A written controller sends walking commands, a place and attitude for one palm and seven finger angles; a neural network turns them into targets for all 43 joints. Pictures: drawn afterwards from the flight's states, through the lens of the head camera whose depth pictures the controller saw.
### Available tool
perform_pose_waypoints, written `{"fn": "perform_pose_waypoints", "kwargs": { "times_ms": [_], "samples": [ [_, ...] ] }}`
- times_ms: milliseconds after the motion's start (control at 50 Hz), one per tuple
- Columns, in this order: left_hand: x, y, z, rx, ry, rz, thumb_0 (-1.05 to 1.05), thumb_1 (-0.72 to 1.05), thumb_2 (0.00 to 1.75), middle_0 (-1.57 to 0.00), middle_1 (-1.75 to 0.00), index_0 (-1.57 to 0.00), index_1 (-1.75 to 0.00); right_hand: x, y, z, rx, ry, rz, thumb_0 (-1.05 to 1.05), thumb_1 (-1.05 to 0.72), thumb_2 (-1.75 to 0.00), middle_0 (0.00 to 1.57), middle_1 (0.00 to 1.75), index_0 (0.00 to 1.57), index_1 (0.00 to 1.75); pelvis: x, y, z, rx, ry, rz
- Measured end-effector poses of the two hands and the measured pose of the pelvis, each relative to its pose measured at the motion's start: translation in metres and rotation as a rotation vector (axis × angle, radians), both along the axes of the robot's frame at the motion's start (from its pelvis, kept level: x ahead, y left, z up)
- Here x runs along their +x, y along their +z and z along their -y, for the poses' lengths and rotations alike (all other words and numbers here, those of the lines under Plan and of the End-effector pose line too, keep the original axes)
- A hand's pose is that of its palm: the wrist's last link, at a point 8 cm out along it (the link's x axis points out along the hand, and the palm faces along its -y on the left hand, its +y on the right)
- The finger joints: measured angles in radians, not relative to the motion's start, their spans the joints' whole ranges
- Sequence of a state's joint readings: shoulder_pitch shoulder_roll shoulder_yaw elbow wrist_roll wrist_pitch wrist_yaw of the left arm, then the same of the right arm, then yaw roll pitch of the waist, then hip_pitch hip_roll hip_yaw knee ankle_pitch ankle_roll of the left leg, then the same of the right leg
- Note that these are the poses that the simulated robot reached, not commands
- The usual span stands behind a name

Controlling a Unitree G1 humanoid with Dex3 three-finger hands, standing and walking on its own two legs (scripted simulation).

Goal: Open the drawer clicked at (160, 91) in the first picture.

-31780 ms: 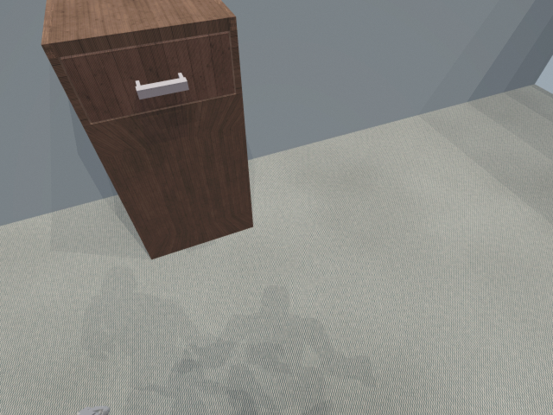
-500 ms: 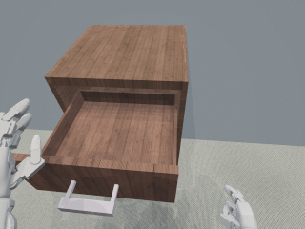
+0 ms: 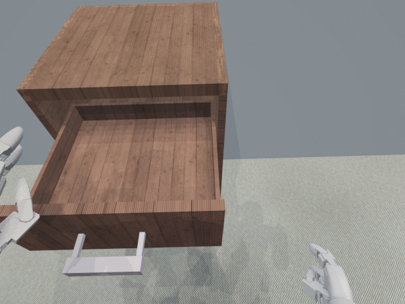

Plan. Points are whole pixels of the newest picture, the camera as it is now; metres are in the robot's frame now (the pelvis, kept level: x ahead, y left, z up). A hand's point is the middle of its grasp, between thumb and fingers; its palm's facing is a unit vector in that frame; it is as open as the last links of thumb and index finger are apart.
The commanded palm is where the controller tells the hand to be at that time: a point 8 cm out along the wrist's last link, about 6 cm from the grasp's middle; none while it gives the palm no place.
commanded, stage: step back with the hand held close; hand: left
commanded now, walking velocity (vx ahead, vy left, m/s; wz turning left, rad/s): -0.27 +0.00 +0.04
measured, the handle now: (108, 252) +0.21 +0.18 +0.01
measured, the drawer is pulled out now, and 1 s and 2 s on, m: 0.28 0.28 0.28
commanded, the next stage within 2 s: stop stepping back and stand still in 1.00 s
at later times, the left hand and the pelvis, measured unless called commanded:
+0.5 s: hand out of the picture +0.14 +0.24 +0.19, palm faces +0.40 -0.78 -0.49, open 7.4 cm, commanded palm +0.06 +0.29 +0.21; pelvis -0.06 +0.00 -0.01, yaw +0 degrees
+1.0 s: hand out of the picture +0.05 +0.23 +0.18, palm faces +0.31 -0.79 -0.52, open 7.4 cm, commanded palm -0.03 +0.28 +0.21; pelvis -0.15 +0.00 -0.01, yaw +0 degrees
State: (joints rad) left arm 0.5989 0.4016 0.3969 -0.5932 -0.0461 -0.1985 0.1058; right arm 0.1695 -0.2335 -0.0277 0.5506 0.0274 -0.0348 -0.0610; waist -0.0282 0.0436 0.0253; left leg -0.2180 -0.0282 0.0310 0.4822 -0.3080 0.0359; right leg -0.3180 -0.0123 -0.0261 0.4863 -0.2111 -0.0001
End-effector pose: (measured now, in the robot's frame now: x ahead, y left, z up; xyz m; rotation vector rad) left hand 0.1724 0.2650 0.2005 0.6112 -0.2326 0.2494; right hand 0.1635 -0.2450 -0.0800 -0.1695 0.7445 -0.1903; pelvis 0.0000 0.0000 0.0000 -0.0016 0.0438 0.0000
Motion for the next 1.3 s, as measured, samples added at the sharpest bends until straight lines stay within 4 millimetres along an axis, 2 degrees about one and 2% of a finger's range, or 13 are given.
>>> {"fn": "perform_pose_waypoints", "kwargs": {
  "times_ms": [140,320,460,580,640,700,780,840,920,1020,1160,1220,1300],
  "samples": [
    [-0.023,0.004,-0.007,0.039,0.001,0.026,0.01,0.89,0.89,-0.22,-0.3,-0.22,-0.3,-0.024,-0.001,-0.002,-0.017,-0.011,-0.008,0.01,-0.9,-0.89,0.2,0.3,0.2,0.3,-0.017,-0.004,-0.002,0.012,0.0,0.004],
    [-0.057,0.006,-0.004,0.004,0.052,0.126,0.01,0.89,0.89,-0.22,-0.3,-0.21,-0.3,-0.04,-0.007,-0.012,0.004,0.05,0.03,0.01,-0.9,-0.89,0.21,0.3,0.2,0.3,-0.041,-0.011,0.003,0.011,0.008,0.015],
    [-0.074,0.002,-0.008,-0.012,0.022,0.154,0.01,0.89,0.89,-0.22,-0.3,-0.21,-0.3,-0.063,-0.004,-0.012,-0.042,0.056,0.011,0.01,-0.9,-0.89,0.21,0.3,0.2,0.3,-0.061,-0.013,-0.003,0.0,0.013,0.02],
    [-0.082,0.01,-0.017,0.026,0.048,0.166,0.01,0.89,0.89,-0.22,-0.3,-0.21,-0.3,-0.078,0.0,-0.016,-0.037,0.043,0.028,0.01,-0.9,-0.89,0.21,0.3,0.2,0.3,-0.067,-0.009,-0.003,-0.009,0.011,0.008],
    [-0.084,0.01,-0.011,0.018,0.037,0.171,0.01,0.89,0.89,-0.21,-0.3,-0.21,-0.3,-0.082,-0.003,-0.017,-0.02,0.066,0.024,0.01,-0.9,-0.89,0.21,0.3,0.2,0.3,-0.073,-0.01,0.002,-0.004,-0.015,-0.008],
    [-0.084,0.005,0.004,-0.012,-0.005,0.148,0.01,0.89,0.89,-0.21,-0.3,-0.21,-0.3,-0.087,-0.005,-0.015,-0.001,0.085,0.019,0.01,-0.9,-0.89,0.21,0.3,0.2,0.3,-0.088,-0.008,0.008,-0.022,-0.029,-0.008],
    [-0.093,0.002,0.022,-0.028,-0.091,0.109,0.01,0.89,0.89,-0.21,-0.3,-0.21,-0.3,-0.099,-0.002,-0.005,0.009,0.055,0.024,0.01,-0.9,-0.89,0.21,0.3,0.21,0.3,-0.104,-0.007,0.013,-0.021,-0.013,-0.009],
    [-0.106,0.001,0.021,-0.013,-0.107,0.082,0.01,0.89,0.89,-0.22,-0.3,-0.22,-0.3,-0.112,0.006,0.002,-0.02,0.017,0.01,0.01,-0.9,-0.89,0.21,0.3,0.21,0.3,-0.114,-0.004,0.012,0.0,-0.008,-0.017],
    [-0.128,-0.002,0.002,0.015,-0.078,0.077,0.01,0.89,0.89,-0.22,-0.3,-0.22,-0.31,-0.127,0.01,0.006,-0.086,0.007,0.013,0.01,-0.9,-0.89,0.21,0.3,0.2,0.3,-0.13,-0.008,0.003,-0.013,0.015,-0.026],
    [-0.163,0.0,-0.009,0.011,-0.033,0.086,0.01,0.89,0.89,-0.22,-0.3,-0.22,-0.3,-0.151,0.014,-0.003,-0.081,0.035,0.021,0.01,-0.9,-0.89,0.2,0.3,0.2,0.3,-0.159,-0.005,0.003,0.0,0.004,-0.007],
    [-0.215,0.015,0.014,-0.004,-0.027,0.156,0.01,0.89,0.89,-0.21,-0.3,-0.21,-0.3,-0.193,0.006,-0.018,0.015,0.106,0.067,0.01,-0.9,-0.89,0.21,0.3,0.2,0.3,-0.205,-0.006,0.017,-0.016,-0.018,0.012],
    [-0.235,0.013,0.026,0.013,-0.034,0.146,0.01,0.89,0.89,-0.21,-0.3,-0.21,-0.3,-0.214,-0.004,-0.013,0.051,0.109,0.067,0.01,-0.9,-0.89,0.21,0.3,0.21,0.3,-0.227,-0.011,0.025,-0.023,-0.022,0.03],
    [-0.256,0.012,0.026,-0.023,-0.016,0.112,0.01,0.89,0.89,-0.22,-0.3,-0.21,-0.3,-0.254,-0.002,0.002,0.04,0.056,0.003,0.01,-0.9,-0.89,0.21,0.3,0.21,0.3,-0.245,-0.002,0.028,0.008,-0.018,0.04]
  ]
}}
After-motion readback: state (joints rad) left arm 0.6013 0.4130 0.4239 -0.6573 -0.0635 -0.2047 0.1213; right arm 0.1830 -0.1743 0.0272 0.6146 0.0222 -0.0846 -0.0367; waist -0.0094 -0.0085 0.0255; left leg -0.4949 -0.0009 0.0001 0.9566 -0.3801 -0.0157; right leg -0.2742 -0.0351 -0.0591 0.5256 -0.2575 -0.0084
